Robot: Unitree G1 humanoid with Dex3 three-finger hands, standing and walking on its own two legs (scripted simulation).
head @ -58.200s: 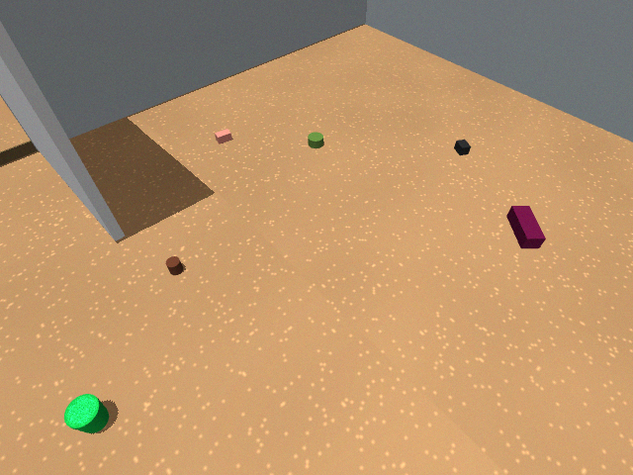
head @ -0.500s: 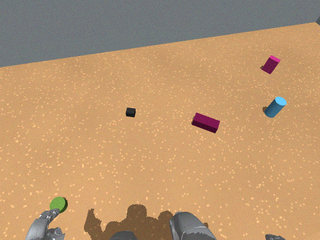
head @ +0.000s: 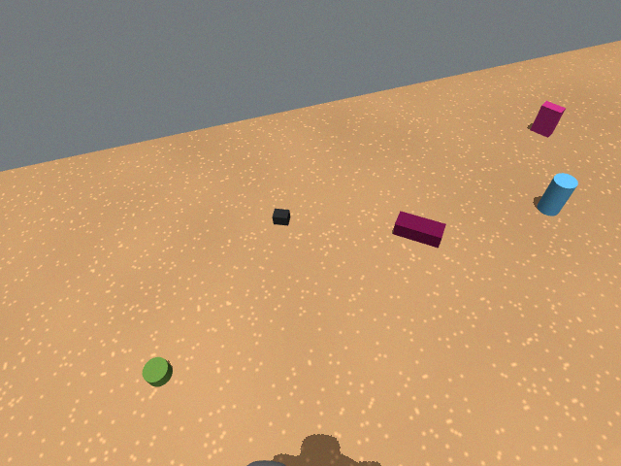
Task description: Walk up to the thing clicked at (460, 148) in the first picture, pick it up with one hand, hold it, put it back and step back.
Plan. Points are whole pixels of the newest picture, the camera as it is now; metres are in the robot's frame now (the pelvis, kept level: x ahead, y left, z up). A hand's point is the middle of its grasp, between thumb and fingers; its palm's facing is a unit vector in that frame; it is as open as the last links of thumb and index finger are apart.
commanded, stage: step back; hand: left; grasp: from above
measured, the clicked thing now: (281, 217) +1.11 +0.21 -0.74
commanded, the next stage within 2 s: stand in 0.88 s
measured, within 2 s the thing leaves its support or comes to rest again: neither
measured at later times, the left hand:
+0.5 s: hand out of the picture +0.07 +0.24 -0.13, palm faces +0.07 -0.92 -0.39, open 7.4 cm
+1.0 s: hand out of the picture +0.10 +0.26 -0.14, palm faces +0.03 -0.94 -0.34, open 7.4 cm
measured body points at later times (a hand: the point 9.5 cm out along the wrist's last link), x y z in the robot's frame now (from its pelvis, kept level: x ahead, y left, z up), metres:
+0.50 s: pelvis +0.02 -0.03 +0.01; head +0.02 -0.04 +0.46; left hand +0.07 +0.29 -0.10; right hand +0.09 -0.34 -0.12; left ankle +0.03 +0.12 -0.69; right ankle +0.04 -0.13 -0.72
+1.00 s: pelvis +0.04 +0.00 +0.01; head +0.05 +0.00 +0.46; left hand +0.10 +0.31 -0.12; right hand +0.18 -0.27 -0.11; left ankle +0.07 +0.13 -0.72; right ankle +0.03 -0.13 -0.72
